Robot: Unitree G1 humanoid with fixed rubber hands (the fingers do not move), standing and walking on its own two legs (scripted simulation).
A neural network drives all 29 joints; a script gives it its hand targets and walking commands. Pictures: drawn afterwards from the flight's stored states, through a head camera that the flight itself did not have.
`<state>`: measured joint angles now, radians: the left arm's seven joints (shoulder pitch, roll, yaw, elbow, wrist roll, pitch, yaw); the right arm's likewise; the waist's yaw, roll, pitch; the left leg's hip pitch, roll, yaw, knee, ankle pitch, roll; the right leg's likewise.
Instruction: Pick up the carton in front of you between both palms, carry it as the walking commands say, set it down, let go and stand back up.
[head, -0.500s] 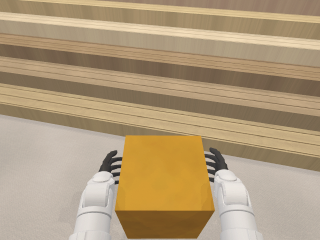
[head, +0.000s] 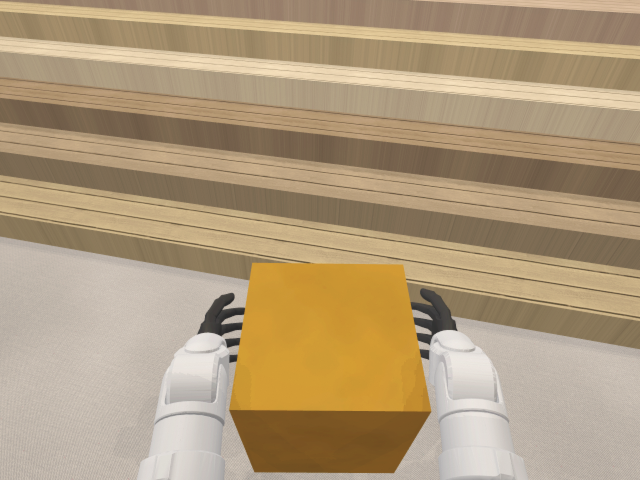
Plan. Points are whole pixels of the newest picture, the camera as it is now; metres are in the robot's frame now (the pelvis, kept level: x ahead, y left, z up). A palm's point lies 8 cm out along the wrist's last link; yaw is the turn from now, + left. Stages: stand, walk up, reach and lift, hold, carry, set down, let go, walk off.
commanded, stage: hold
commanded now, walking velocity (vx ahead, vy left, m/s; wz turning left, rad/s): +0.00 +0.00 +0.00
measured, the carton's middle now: (326, 372) +0.30 +0.00 -0.03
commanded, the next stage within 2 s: carry in 0.56 s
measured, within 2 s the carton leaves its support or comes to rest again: neither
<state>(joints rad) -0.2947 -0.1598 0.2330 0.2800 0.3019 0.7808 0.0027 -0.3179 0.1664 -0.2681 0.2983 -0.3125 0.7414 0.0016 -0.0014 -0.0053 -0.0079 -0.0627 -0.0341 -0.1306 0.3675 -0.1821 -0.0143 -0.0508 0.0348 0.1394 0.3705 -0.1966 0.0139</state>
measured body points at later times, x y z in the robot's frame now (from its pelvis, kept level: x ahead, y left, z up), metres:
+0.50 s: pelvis +0.01 +0.00 +0.00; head -0.05 +0.00 +0.45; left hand +0.30 +0.15 +0.04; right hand +0.31 -0.15 +0.05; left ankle +0.02 +0.13 -0.75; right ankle +0.01 -0.13 -0.75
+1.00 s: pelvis +0.12 -0.01 -0.01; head +0.10 -0.01 +0.44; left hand +0.40 +0.14 +0.07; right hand +0.41 -0.17 +0.07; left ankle +0.14 +0.08 -0.75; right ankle +0.02 -0.14 -0.74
